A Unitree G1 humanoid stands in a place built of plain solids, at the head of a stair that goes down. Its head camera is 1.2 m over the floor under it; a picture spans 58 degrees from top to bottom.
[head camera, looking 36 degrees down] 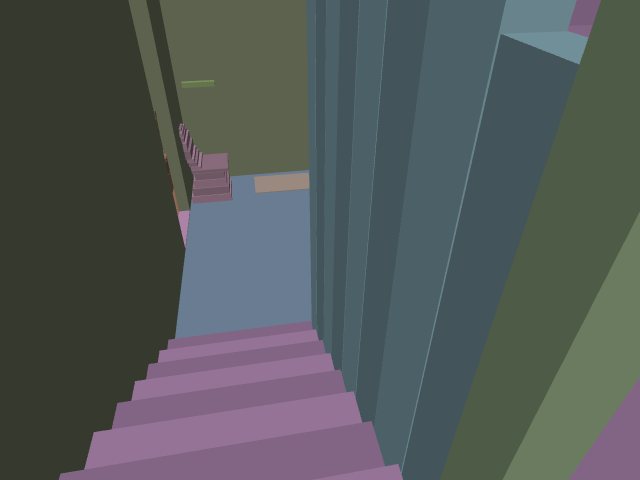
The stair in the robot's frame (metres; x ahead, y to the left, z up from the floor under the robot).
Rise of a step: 0.18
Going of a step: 0.26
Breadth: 1.13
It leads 10 degrees to the left of straight ahead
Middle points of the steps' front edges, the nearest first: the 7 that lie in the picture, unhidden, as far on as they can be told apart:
0.85 0.36 -0.35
1.10 0.40 -0.53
1.36 0.45 -0.71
1.62 0.49 -0.89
1.87 0.54 -1.07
2.13 0.58 -1.24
2.38 0.63 -1.42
